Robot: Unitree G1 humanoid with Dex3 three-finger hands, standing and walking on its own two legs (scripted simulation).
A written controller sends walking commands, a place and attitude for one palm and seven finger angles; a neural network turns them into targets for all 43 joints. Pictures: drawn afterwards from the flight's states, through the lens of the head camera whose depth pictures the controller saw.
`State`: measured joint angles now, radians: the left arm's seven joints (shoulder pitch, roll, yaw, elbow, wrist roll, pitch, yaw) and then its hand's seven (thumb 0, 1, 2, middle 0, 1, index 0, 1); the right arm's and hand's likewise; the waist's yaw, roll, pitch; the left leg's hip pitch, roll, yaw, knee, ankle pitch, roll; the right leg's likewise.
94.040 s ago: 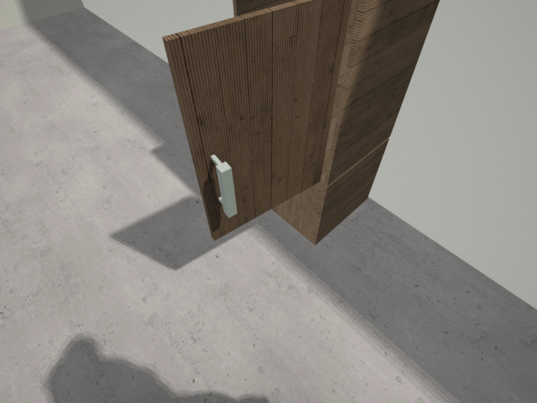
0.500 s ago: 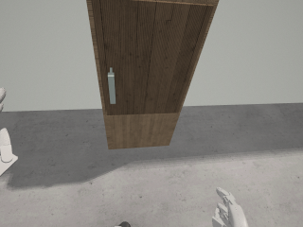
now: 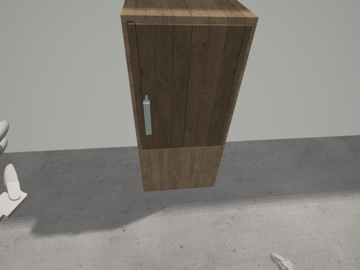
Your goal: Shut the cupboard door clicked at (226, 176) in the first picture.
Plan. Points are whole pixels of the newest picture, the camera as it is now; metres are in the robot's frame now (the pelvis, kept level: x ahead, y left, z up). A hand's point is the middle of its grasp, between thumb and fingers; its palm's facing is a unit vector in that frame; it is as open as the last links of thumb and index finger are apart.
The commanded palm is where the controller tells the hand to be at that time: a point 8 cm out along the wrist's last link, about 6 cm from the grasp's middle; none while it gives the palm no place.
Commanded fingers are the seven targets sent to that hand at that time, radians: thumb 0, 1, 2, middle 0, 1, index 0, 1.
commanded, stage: stop stepping back and stand still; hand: left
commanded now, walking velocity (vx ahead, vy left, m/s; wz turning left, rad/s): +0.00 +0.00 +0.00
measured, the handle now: (147, 115) +0.74 +0.17 -0.10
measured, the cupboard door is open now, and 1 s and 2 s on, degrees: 0 0 0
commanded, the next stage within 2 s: let the arm hang, fingers relaxed in 0.22 s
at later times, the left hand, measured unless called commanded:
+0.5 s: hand (75, 255) +0.18 +0.25 -0.08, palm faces +0.06 -0.92 -0.38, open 7.4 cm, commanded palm none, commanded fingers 0.00 0.90 0.90 -0.20 -0.30 -0.20 -0.30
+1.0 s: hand out of the picture -0.06 +0.19 -0.17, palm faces +0.05 -0.98 -0.21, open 7.3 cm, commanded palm none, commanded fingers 0.00 0.90 0.90 -0.20 -0.30 -0.20 -0.30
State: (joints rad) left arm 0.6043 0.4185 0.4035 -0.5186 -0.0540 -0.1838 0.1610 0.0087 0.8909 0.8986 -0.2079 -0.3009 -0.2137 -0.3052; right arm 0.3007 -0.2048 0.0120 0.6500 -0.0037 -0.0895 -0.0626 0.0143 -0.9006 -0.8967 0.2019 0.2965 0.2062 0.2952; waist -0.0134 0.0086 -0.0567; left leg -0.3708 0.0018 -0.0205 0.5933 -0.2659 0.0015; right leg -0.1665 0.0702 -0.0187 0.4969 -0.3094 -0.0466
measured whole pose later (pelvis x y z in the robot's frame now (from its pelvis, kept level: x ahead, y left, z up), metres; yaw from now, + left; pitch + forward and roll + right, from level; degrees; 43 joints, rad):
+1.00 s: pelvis +0.01 +0.01 +0.01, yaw +1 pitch -3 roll -1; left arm 0.37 0.18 0.01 1.17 0.01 0.02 0.02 0.00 0.92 0.90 -0.19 -0.30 -0.20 -0.30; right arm 0.28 -0.16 0.01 1.12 -0.01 0.02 -0.04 0.01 -0.91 -0.90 0.20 0.30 0.20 0.29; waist 0.00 0.01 0.06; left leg -0.26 -0.03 -0.02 0.43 -0.12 0.03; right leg -0.09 0.03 -0.03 0.41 -0.28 -0.02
